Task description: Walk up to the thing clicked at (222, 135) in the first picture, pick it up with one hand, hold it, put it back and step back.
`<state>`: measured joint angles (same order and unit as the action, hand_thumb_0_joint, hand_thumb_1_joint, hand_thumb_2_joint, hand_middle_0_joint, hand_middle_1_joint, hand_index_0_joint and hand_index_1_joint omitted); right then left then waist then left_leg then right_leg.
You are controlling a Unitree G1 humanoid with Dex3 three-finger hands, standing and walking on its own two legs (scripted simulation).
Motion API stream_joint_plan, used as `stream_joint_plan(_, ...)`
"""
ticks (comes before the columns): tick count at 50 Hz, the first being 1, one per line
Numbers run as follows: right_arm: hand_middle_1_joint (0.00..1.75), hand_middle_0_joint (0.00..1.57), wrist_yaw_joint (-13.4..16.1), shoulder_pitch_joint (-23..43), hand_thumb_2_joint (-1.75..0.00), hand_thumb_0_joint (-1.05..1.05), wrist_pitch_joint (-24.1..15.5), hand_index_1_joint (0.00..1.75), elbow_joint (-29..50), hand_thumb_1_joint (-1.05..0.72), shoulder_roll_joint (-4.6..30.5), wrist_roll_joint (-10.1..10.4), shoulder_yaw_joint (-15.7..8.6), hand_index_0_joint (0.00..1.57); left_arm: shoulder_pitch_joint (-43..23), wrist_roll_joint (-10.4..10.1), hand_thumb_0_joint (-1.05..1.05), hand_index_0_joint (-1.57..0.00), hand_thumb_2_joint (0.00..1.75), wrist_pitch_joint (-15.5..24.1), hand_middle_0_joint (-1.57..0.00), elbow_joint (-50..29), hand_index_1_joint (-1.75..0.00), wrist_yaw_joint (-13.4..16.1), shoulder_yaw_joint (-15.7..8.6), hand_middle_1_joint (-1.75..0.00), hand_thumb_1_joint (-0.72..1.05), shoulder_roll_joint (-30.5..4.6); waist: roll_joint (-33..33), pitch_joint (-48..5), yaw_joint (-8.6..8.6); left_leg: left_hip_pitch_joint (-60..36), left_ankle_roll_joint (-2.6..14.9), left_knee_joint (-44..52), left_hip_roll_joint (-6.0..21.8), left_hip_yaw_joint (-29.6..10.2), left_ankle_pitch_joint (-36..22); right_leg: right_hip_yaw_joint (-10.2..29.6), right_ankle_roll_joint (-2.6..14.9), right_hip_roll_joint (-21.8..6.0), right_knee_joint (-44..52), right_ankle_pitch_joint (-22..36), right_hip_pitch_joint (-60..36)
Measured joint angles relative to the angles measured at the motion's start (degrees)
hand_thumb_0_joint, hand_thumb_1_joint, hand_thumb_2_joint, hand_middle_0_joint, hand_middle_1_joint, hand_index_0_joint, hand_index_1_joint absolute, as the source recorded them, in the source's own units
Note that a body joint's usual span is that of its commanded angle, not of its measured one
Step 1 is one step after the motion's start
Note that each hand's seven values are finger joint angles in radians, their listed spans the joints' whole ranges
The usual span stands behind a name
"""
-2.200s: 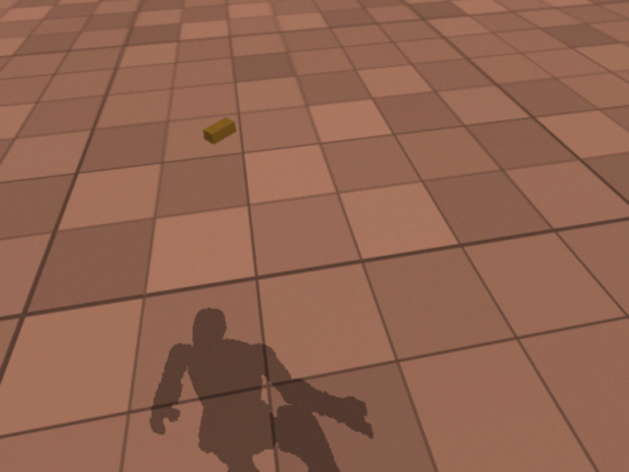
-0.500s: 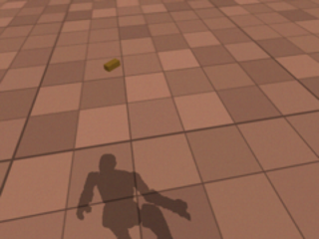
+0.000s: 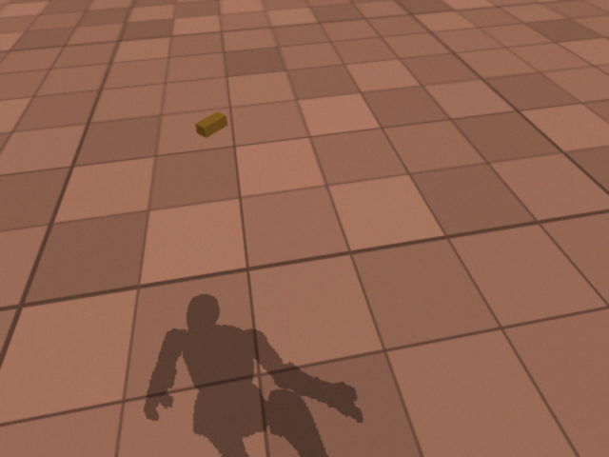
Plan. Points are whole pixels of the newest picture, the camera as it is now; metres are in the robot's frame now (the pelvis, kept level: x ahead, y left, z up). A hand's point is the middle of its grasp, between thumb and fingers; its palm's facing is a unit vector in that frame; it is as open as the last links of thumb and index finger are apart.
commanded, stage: stand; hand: left
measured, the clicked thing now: (211, 124) +2.02 +0.59 -0.75
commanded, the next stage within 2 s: walk up in 0.22 s
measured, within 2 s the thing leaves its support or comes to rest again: neither
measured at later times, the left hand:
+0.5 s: hand out of the picture +0.08 +0.36 -0.16, palm faces +0.22 -0.91 -0.35, open 7.4 cm
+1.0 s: hand (82, 357) +0.33 +0.42 -0.16, palm faces +0.35 -0.89 -0.29, open 7.4 cm
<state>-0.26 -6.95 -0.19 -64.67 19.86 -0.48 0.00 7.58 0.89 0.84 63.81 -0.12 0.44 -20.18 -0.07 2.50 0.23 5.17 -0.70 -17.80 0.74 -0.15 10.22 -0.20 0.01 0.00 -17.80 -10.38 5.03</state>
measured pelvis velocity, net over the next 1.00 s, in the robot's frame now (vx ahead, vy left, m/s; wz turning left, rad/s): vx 0.33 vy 0.11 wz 0.43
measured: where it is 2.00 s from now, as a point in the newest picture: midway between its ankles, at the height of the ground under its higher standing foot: (271, 279)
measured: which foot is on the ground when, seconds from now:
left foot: down 0.00-0.26, up 0.28-0.54, down 0.56-1.00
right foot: down 0.00-0.58, up 0.60-1.00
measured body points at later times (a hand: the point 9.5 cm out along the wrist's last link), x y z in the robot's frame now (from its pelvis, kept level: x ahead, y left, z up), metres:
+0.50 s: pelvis +0.05 +0.04 -0.01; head +0.04 +0.08 +0.44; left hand +0.06 +0.40 -0.13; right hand +0.20 -0.29 -0.09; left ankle +0.13 +0.20 -0.72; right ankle -0.01 -0.12 -0.75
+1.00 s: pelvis +0.33 +0.11 -0.02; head +0.33 +0.15 +0.43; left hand +0.31 +0.47 -0.14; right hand +0.44 -0.19 -0.12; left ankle +0.13 +0.21 -0.75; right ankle +0.53 +0.03 -0.73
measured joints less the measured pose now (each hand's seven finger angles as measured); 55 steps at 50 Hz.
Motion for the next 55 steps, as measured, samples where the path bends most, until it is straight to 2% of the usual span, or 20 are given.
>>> stream_joint_plan(11, 0.3, 0.2, 0.04, -0.23, -0.89, 0.0, -0.12, 0.3, -0.14, -0.9, -0.01, -0.04, 0.06, 0.21, 0.03, -0.05, 0.01, -0.2, 0.9, -0.15, -0.2, 0.19, -0.3, -0.09, -0.05, -0.3, 0.9, -0.07, 0.08, 0.25, -0.06, -0.02, 0.07, 0.3, -0.14, 0.1, -0.07, 0.1, -0.07, -0.15, -0.06, -0.1, 0.17)
stream_joint_plan(14, 0.3, 0.2, -1.95, -3.81, -0.89, 0.0, 0.0, 0.3, 2.46, -0.9, 0.55, -0.08, -1.48, 0.21, -0.23, 0.93, 0.01, -0.2, 0.9, 0.38, -0.2, -2.5, -0.3, -2.31, -2.25, -0.3, 0.9, -0.5, -0.44, -0.86, 0.72, 5.3, 1.24, -8.85, 0.08, -1.74, 7.81, -3.88, 0.84, -0.43, -2.17, -6.36, 0.68)
stream_joint_plan(16, 0.3, 0.2, -3.1, -5.87, -0.89, 0.0, 0.55, 0.3, 3.08, -0.9, 0.88, -0.64, -2.07, 0.21, -0.56, 1.2, 0.01, -0.21, 0.9, 1.31, -0.2, -5.28, -0.3, -3.14, -3.41, -0.3, 0.9, -1.67, 1.04, -1.35, -0.03, 11.68, 1.08, -19.89, 0.31, 1.18, 10.14, -6.5, 1.54, -1.87, -1.58, -6.28, 0.07)
stream_joint_plan(19, 0.3, 0.2, -4.71, -6.0, -0.89, 0.01, 0.84, 0.3, 3.58, -0.9, 2.59, -1.02, -3.51, 0.21, -0.11, 1.41, 0.01, -0.21, 0.89, 2.23, -0.2, -8.0, -0.3, -3.7, -4.62, -0.3, 0.9, -3.38, 2.94, -0.72, -2.58, 18.86, 0.43, -29.24, 1.4, 3.47, 10.78, -7.46, 2.23, -3.77, -0.38, -5.58, -1.43)
stream_joint_plan(23, 0.3, 0.2, -6.24, -5.9, -0.89, 0.01, 0.23, 0.3, 6.8, -0.9, 6.34, -1.24, -5.69, 0.21, 0.54, 2.36, 0.01, -0.21, 0.9, 1.08, -0.2, -7.18, -0.3, -4.89, -6.11, -0.3, 0.9, -5.86, 2.83, -0.43, -2.18, 23.49, 0.86, -28.18, 4.87, 3.69, 7.17, -11.33, 0.46, -5.51, -0.84, -6.36, -5.06)
stream_joint_plan(25, 0.3, 0.2, -6.48, -6.53, -0.89, 0.01, 0.09, 0.3, 8.02, -0.9, 7.5, -1.05, -6.65, 0.21, 1.03, 2.79, 0.01, -0.2, 0.9, 0.05, -0.2, -6.59, -0.3, -5.43, -6.88, -0.3, 0.9, -7.56, 3.23, -1.47, -1.84, 22.51, 0.75, -24.18, 6.29, 4.68, 4.9, -12.74, -0.7, -6.39, -4.26, -10.08, -6.31)
stream_joint_plan(27, 0.3, 0.2, -6.36, -7.66, -0.89, 0.0, -0.5, 0.3, 8.85, -0.9, 8.25, -0.79, -7.47, 0.21, 1.64, 3.15, 0.01, -0.2, 0.9, -0.75, -0.2, -6.14, -0.3, -5.71, -7.65, -0.3, 0.9, -9.23, 4.17, -3.37, -2.09, 19.57, 0.69, -21.69, 6.8, 5.87, 3.03, -12.98, -0.81, -7.69, -9.69, -15.3, -6.54)
stream_joint_plan(28, 0.3, 0.2, -6.13, -8.3, -0.89, 0.0, -1.11, 0.3, 9.23, -0.9, 8.77, -0.74, -7.82, 0.21, 1.98, 3.36, 0.01, -0.2, 0.9, -1.07, -0.2, -5.95, -0.3, -5.71, -8.0, -0.3, 0.9, -9.9, 4.67, -4.53, -2.15, 17.9, 0.75, -21.29, 6.41, 6.09, 3.36, -12.48, 0.09, -8.57, -13.9, -18.61, -5.75)
stream_joint_plan(30, 0.3, 0.2, -4.93, -8.11, -0.89, 0.0, -2.4, 0.3, 9.84, -0.9, 8.22, -0.75, -8.21, 0.21, 1.54, 3.47, 0.01, -0.2, 0.9, -1.88, -0.2, -5.28, -0.3, -5.35, -8.61, -0.3, 0.9, -11.32, 8.12, -4.66, -1.23, 18.08, 1.14, -27.07, 3.79, 7.61, 7.98, -7.15, 2.65, -10.53, -28.36, -22.69, -1.0)
stream_joint_plan(32, 0.3, 0.2, -3.88, -8.7, -0.89, 0.0, -3.01, 0.3, 10.21, -0.91, 7.07, 0.25, -7.52, 0.21, 0.63, 3.38, 0.01, -0.2, 0.9, -2.57, -0.2, -5.24, -0.3, -5.48, -7.83, -0.3, 0.9, -10.97, 8.81, -4.4, 0.09, 16.91, 1.64, -28.66, 2.84, 7.32, 10.86, -1.83, 2.84, -6.42, -42.65, -20.37, 6.07)
stream_joint_plan(33, 0.3, 0.2, -3.56, -9.2, -0.89, 0.0, -3.11, 0.3, 9.85, -0.91, 6.12, 0.72, -6.92, 0.21, 0.07, 3.37, 0.01, -0.19, 0.9, -2.38, -0.19, -5.57, -0.3, -5.77, -7.11, -0.3, 0.9, -10.48, 9.02, -4.04, 0.33, 15.17, 1.86, -26.95, 2.47, 7.05, 10.84, -0.93, 2.41, -4.75, -47.17, -18.31, 9.55)
stream_joint_plan(35, 0.3, 0.2, -3.02, -10.7, -0.89, 0.0, -3.55, 0.3, 9.22, -0.91, 4.27, 0.85, -5.18, 0.21, -1.26, 2.36, 0.01, -0.19, 0.9, -1.47, -0.19, -6.27, -0.3, -6.51, -5.89, -0.3, 0.91, -9.09, 9.35, -3.06, 0.37, 10.86, 2.0, -21.23, 1.61, 6.37, 9.25, -0.85, 1.39, -3.67, -50.42, -13.47, 15.94)
stream_joint_plan(38, 0.3, 0.2, -2.55, -13.51, -0.89, 0.0, -4.58, 0.3, 8.88, -0.9, 2.35, 0.91, -3.13, 0.21, -2.8, 0.92, 0.01, -0.2, 0.9, -0.94, -0.19, -7.86, -0.3, -7.7, -4.69, -0.3, 0.91, -6.58, 8.79, -1.63, 0.75, 5.09, 1.62, -12.19, 0.26, 4.01, 6.44, -0.44, 0.34, -4.83, -45.78, -5.95, 22.99)
stream_joint_plan(41, 0.3, 0.2, -2.06, -15.6, -0.89, 0.0, -5.32, 0.3, 8.71, -0.9, 1.17, 0.81, -2.3, 0.21, -2.69, 0.78, 0.01, -0.2, 0.9, -1.3, -0.2, -9.38, -0.3, -8.58, -4.01, -0.3, 0.9, -5.11, 7.51, -0.82, 0.79, 0.61, 1.3, -5.88, -0.15, 1.66, 5.43, 1.42, -0.86, -6.12, -40.62, -0.15, 27.84)
stream_joint_plan(44, 0.3, 0.21, -1.66, -17.19, -0.89, 0.0, -6.0, 0.3, 9.09, -0.9, 0.37, 0.57, -2.09, 0.21, -1.74, 1.4, 0.01, -0.2, 0.9, -2.16, -0.2, -9.89, -0.3, -8.91, -4.22, -0.3, 0.9, -5.35, 6.87, -0.92, 0.53, -3.13, 0.81, -2.05, -0.06, 0.01, 6.28, 2.68, -1.6, -6.94, -34.75, 2.49, 30.15)
stream_joint_plan(48, 0.3, 0.21, -1.29, -18.91, -0.89, 0.0, -6.62, 0.3, 10.5, -0.9, 0.38, 0.22, -2.14, 0.21, -1.72, 1.93, 0.01, -0.2, 0.9, -3.09, -0.2, -9.98, -0.3, -8.6, -5.33, -0.3, 0.9, -6.64, 6.84, -1.31, 0.37, -6.94, -0.79, -0.46, 0.34, -1.99, 9.75, 2.18, -1.29, -6.89, -24.35, 3.45, 29.26)
stream_joint_plan(52, 0.3, 0.21, -0.29, -19.64, -0.89, 0.0, -6.11, 0.3, 11.89, -0.9, 2.55, -0.71, -2.7, 0.21, -3.19, 1.73, 0.01, -0.2, 0.9, -2.25, -0.2, -11.07, -0.3, -8.12, -6.49, -0.3, 0.9, -6.55, 5.39, -1.4, 0.38, -8.54, -2.77, -4.97, 1.82, -4.28, 16.93, 0.16, 0.38, -5.06, -16.72, 1.9, 25.21)
stream_joint_plan(53, 0.3, 0.21, 0.1, -18.93, -0.89, 0.0, -5.69, 0.3, 11.68, -0.9, 3.71, -0.81, -3.07, 0.21, -3.74, 1.72, 0.01, -0.2, 0.9, -1.57, -0.2, -11.34, -0.3, -7.77, -6.92, -0.3, 0.9, -5.5, 3.15, -0.77, 0.14, -7.5, -2.37, -9.97, 3.59, -4.88, 19.42, -1.14, 0.43, -3.72, -18.45, 3.13, 24.8)
stream_joint_plan(54, 0.3, 0.21, 0.57, -17.8, -0.89, 0.0, -5.16, 0.3, 11.31, -0.9, 4.59, -0.73, -3.39, 0.21, -4.12, 1.88, 0.01, -0.2, 0.9, -0.7, -0.2, -11.86, -0.3, -7.49, -7.1, -0.3, 0.9, -4.44, 1.05, 0.03, -0.1, -4.7, -1.2, -18.27, 5.18, -5.25, 19.62, -2.71, 0.53, -2.66, -20.81, 1.14, 24.37)
stream_joint_plan(55, 0.3, 0.21, 1.04, -16.61, -0.89, 0.0, -4.62, 0.3, 11.13, -0.9, 4.95, -0.51, -3.44, 0.21, -4.09, 1.95, 0.01, -0.2, 0.9, 0.3, -0.2, -12.47, -0.3, -7.23, -7.0, -0.3, 0.9, -3.73, 0.32, 0.5, -0.41, -0.73, 0.32, -27.98, 5.02, -5.55, 18.59, -3.59, 0.66, -2.54, -22.53, -1.21, 23.81)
